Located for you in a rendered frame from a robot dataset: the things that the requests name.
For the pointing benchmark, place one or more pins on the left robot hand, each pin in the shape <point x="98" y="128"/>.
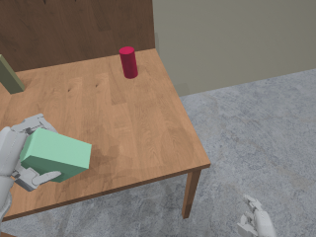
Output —
<point x="12" y="142"/>

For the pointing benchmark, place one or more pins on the sponge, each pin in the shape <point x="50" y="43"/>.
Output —
<point x="47" y="151"/>

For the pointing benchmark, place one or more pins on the table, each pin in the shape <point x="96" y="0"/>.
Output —
<point x="66" y="53"/>

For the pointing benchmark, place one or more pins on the robot left forearm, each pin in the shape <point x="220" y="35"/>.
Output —
<point x="6" y="183"/>

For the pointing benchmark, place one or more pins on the right robot hand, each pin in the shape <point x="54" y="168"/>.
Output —
<point x="260" y="223"/>

